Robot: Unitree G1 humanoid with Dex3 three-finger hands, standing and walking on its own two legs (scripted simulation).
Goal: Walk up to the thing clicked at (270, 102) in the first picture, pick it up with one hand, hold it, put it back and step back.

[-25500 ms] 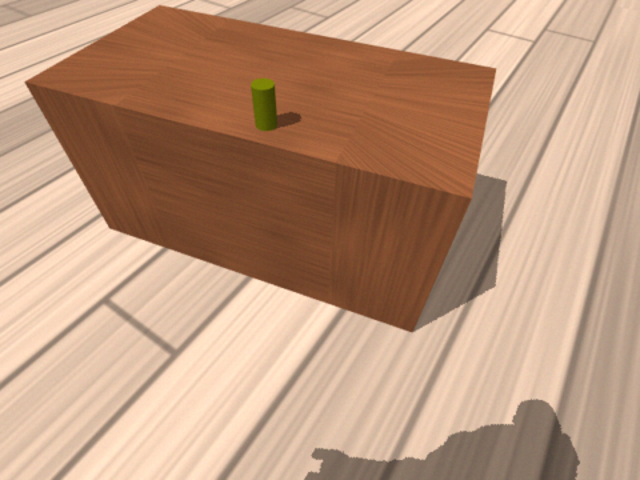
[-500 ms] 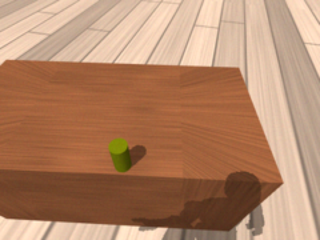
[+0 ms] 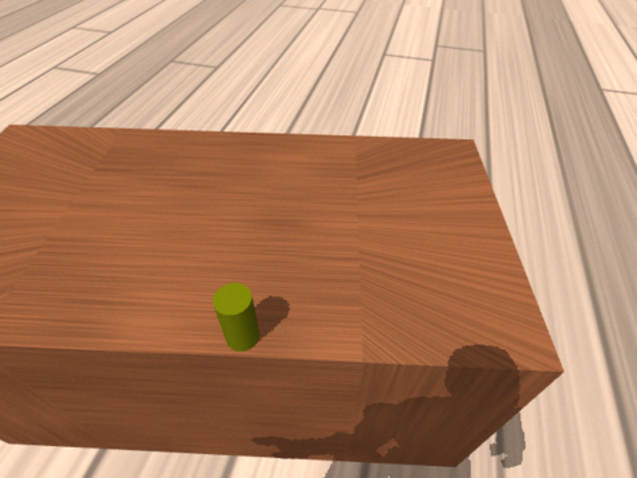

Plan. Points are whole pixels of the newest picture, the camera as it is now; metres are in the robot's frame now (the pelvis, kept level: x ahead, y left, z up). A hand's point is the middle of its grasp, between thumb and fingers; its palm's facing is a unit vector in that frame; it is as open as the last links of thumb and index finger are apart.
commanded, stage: home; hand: left
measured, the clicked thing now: (237, 318) +0.37 +0.14 -0.08
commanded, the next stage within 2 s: stand in 0.06 s
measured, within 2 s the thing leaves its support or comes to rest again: neither
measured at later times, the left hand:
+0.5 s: hand out of the picture +0.06 +0.25 -0.16, palm faces -0.01 -0.94 -0.35, open 12.1 cm
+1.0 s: hand out of the picture +0.08 +0.25 -0.15, palm faces -0.02 -0.93 -0.35, open 7.4 cm
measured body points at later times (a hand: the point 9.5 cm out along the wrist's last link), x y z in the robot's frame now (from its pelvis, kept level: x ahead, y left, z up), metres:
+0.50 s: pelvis +0.00 +0.00 +0.00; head +0.01 -0.01 +0.45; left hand +0.06 +0.30 -0.13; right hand +0.06 -0.30 -0.14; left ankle -0.03 +0.13 -0.75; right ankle +0.02 -0.11 -0.75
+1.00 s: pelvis +0.00 -0.01 +0.00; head +0.01 -0.02 +0.45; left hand +0.08 +0.29 -0.13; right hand +0.07 -0.31 -0.14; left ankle -0.03 +0.13 -0.75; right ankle +0.02 -0.11 -0.75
